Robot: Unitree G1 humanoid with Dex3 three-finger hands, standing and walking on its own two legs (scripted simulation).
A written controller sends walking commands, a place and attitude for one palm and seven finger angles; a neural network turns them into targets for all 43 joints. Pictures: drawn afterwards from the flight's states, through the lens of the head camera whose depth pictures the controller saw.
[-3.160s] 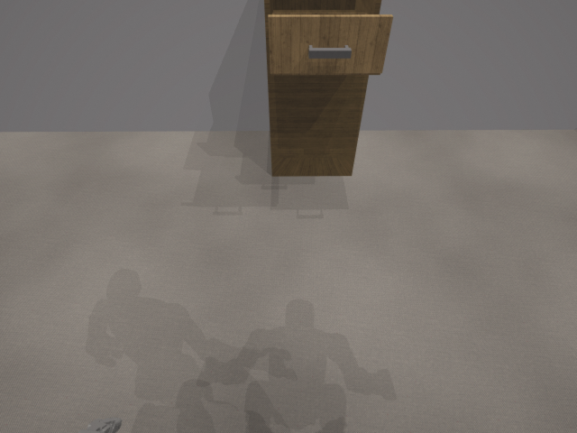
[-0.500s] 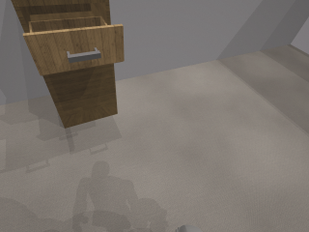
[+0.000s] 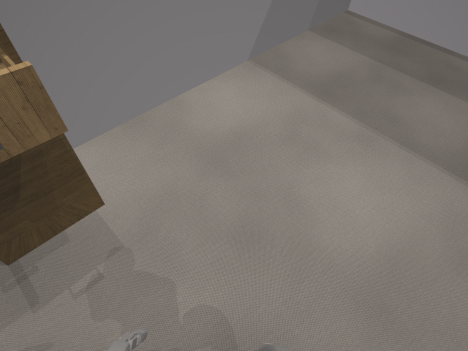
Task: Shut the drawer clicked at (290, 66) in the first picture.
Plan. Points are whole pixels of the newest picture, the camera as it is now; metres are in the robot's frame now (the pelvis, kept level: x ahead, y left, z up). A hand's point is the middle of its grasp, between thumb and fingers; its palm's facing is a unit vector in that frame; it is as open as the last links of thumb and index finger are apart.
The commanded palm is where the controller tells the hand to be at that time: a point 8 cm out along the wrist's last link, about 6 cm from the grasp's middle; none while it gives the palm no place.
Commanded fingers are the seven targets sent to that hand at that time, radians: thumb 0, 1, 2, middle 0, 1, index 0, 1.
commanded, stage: walk to a spot facing it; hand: left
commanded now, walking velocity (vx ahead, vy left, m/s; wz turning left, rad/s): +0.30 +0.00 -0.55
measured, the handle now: out of the picture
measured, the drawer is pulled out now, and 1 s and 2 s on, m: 0.29 0.29 0.29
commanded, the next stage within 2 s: turn to face it in 0.18 s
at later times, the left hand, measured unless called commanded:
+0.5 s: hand (118, 308) +0.22 +0.24 -0.17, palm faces -0.06 -0.97 -0.22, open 7.4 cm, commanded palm none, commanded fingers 0.00 0.90 0.90 -0.20 -0.30 -0.20 -0.30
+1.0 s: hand (142, 237) +0.36 +0.21 -0.12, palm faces +0.08 -0.96 -0.28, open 7.4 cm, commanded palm none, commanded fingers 0.00 0.90 0.90 -0.20 -0.30 -0.20 -0.30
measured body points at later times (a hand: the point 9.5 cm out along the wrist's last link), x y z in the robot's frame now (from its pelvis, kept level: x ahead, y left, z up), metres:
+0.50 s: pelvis +0.21 +0.04 +0.01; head +0.24 +0.06 +0.46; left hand +0.23 +0.29 -0.15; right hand +0.32 -0.20 -0.11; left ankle +0.29 +0.13 -0.72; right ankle +0.07 -0.05 -0.68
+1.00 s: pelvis +0.24 +0.00 +0.01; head +0.27 -0.02 +0.46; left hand +0.36 +0.26 -0.10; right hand +0.25 -0.25 -0.15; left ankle +0.29 +0.13 -0.71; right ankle +0.23 -0.10 -0.72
